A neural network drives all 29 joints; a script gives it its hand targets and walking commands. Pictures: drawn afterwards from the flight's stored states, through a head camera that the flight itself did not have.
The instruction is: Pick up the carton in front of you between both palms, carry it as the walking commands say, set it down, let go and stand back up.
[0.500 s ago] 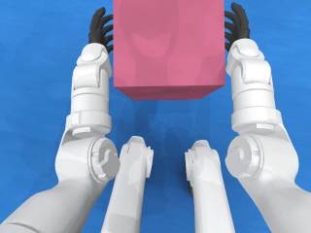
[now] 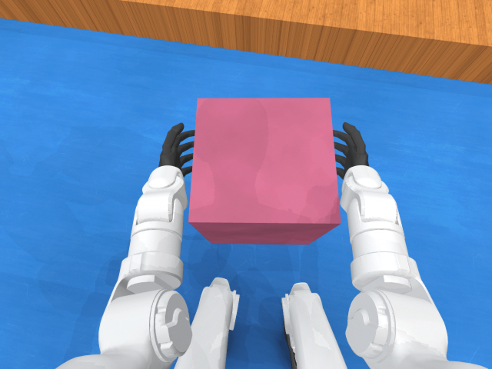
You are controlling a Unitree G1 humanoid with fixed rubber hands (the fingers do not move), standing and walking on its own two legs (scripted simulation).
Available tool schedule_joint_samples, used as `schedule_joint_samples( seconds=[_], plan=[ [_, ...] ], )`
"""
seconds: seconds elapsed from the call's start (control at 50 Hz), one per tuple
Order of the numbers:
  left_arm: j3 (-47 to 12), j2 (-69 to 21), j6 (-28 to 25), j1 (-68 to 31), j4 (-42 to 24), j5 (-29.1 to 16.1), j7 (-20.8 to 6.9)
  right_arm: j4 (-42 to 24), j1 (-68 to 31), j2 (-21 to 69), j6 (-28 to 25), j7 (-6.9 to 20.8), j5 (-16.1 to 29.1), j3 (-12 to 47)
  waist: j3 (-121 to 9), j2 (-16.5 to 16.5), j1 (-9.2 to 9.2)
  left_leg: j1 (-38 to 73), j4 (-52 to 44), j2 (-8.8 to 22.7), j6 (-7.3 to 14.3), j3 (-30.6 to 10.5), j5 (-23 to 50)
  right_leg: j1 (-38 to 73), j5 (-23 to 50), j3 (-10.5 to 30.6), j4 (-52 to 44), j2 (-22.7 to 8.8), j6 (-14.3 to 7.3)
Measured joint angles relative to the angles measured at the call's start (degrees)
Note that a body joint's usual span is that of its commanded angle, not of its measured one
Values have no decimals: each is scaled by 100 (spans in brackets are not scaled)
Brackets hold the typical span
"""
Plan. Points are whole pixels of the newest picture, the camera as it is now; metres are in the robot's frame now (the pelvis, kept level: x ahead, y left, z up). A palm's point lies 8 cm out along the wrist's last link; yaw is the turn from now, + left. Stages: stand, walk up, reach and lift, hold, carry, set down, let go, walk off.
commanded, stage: reach and lift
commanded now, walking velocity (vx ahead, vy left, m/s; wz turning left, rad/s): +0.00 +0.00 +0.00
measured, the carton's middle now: (261, 182) +0.43 +0.01 -0.11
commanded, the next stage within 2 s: hold in 1.72 s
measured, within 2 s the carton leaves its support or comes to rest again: neither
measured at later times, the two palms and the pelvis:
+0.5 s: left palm (139, 158) +0.37 +0.16 +0.11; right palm (408, 164) +0.38 -0.14 +0.11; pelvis +0.05 +0.00 +0.13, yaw +0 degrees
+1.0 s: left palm (106, 153) +0.35 +0.15 +0.18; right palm (457, 165) +0.35 -0.15 +0.18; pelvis +0.05 +0.00 +0.16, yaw +0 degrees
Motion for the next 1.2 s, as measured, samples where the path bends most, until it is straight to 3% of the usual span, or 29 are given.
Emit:
schedule_joint_samples(
  seconds=[0.4,0.74,0.88,1.2],
  plan=[
    [-513,-326,-76,1871,-457,6,-62,-549,1930,391,-65,29,38,454,258,48,-84,3649,-2683,125,130,-120,575,3664,576,105,-2701,-158,-115],
    [-1127,-420,915,3000,-1369,49,-96,-1575,3127,513,953,110,-70,995,712,72,-111,7009,-5015,270,220,-161,1285,7029,1293,177,-5047,-327,-178],
    [-988,-470,1288,2788,-1247,332,-208,-1494,2945,554,1334,230,-360,840,973,69,-120,7511,-5184,278,229,-156,1363,7528,1366,169,-5208,-346,-181],
    [-889,-518,1396,2613,-1466,407,-269,-1713,2772,602,1443,290,-424,758,1289,72,-126,7657,-5258,287,227,-145,1431,7684,1438,142,-5298,-361,-175]
  ],
)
